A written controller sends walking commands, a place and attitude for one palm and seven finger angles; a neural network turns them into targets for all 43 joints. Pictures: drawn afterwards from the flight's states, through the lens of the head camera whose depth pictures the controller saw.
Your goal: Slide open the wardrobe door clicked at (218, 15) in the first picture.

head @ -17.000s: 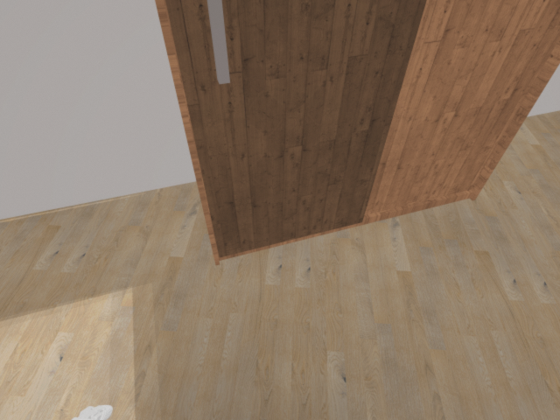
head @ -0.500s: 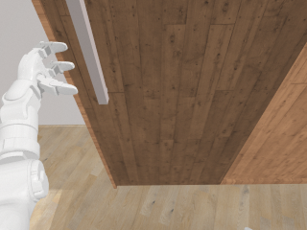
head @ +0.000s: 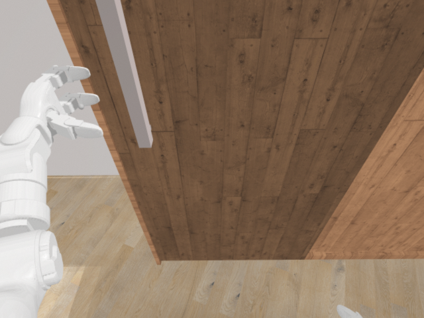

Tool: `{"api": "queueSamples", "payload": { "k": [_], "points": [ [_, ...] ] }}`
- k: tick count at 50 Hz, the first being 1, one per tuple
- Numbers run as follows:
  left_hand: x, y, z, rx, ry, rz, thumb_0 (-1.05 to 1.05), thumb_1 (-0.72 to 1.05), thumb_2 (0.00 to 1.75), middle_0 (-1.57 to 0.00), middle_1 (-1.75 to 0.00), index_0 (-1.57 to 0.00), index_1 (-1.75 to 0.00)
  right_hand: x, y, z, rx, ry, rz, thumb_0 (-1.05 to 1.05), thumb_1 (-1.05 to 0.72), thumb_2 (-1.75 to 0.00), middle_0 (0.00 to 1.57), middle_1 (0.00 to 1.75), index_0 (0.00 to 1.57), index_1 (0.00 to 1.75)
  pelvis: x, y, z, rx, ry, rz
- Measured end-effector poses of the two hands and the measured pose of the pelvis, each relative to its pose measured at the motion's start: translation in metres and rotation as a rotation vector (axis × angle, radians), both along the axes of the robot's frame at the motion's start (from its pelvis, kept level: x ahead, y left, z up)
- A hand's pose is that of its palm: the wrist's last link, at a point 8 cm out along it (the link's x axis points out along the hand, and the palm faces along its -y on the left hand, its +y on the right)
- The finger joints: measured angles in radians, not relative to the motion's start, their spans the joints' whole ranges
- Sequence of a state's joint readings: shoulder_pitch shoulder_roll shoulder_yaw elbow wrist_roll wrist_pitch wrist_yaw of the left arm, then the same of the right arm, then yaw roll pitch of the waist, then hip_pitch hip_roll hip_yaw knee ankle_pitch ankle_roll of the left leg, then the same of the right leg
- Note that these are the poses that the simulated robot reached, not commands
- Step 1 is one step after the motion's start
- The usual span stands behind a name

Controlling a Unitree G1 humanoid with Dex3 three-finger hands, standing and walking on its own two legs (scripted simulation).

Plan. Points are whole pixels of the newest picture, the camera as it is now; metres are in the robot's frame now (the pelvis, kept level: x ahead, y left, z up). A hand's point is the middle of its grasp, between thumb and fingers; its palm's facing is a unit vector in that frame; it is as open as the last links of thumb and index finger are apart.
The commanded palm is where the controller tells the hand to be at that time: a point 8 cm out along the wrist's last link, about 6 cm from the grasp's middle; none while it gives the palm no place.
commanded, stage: feel for the door with the fingertips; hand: left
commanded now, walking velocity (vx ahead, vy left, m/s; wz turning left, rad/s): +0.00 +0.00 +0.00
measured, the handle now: (132, 76) +0.49 +0.17 +0.23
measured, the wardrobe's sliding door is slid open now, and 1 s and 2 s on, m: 0.00 0.00 0.00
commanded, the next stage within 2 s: slide the fingers in behind the handle in 0.74 s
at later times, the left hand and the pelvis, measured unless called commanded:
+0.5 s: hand (109, 98) +0.44 +0.20 +0.22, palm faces +0.09 -1.00 +0.01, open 14.0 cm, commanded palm +0.41 +0.25 +0.21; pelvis -0.01 -0.01 +0.00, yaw +0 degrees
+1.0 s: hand (107, 95) +0.45 +0.21 +0.22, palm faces +0.07 -1.00 +0.01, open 13.8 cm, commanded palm +0.42 +0.25 +0.21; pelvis +0.00 -0.01 +0.00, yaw +0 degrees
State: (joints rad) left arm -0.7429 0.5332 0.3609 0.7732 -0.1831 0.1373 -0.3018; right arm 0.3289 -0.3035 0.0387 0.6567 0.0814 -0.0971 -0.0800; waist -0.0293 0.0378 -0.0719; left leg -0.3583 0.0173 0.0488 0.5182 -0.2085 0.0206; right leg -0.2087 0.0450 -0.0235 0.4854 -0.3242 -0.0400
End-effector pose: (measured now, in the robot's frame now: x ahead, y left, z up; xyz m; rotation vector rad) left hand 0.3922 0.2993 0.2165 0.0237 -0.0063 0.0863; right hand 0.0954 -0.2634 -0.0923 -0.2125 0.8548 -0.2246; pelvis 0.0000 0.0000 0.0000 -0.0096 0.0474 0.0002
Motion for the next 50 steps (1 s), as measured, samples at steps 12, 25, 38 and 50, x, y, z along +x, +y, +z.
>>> {"api": "queueSamples", "payload": {
  "k": [12,25,38,50],
  "points": [
    [0.004,-0.040,0.000,-0.038,0.006,-0.041,-0.02,-0.50,0.30,-0.30,-1.20,-0.30,-1.21,0.026,0.017,0.003,0.026,-0.061,0.060,0.01,-0.91,-0.90,0.20,0.30,0.20,0.30,-0.006,0.001,0.000,0.002,-0.010,0.015],
    [0.018,-0.047,0.004,-0.033,0.015,0.002,-0.02,-0.50,0.30,-0.30,-1.20,-0.30,-1.21,-0.007,0.007,-0.008,0.026,0.031,0.005,0.01,-0.91,-0.90,0.20,0.30,0.20,0.30,-0.006,-0.006,0.001,0.006,-0.010,0.002],
    [0.029,-0.039,0.002,-0.035,0.005,-0.018,-0.02,-0.50,0.30,-0.32,-1.22,-0.32,-1.22,-0.042,-0.017,-0.012,-0.019,0.130,-0.050,0.01,-0.91,-0.90,0.20,0.30,0.20,0.30,-0.002,-0.009,0.001,0.005,0.012,0.003],
    [0.028,-0.040,0.003,-0.031,-0.007,-0.015,-0.02,-0.50,0.30,-0.33,-1.22,-0.32,-1.23,-0.031,-0.010,-0.011,0.003,0.087,-0.035,0.01,-0.91,-0.90,0.20,0.30,0.20,0.30,-0.003,-0.007,0.000,0.004,0.016,-0.002]
  ]
}}
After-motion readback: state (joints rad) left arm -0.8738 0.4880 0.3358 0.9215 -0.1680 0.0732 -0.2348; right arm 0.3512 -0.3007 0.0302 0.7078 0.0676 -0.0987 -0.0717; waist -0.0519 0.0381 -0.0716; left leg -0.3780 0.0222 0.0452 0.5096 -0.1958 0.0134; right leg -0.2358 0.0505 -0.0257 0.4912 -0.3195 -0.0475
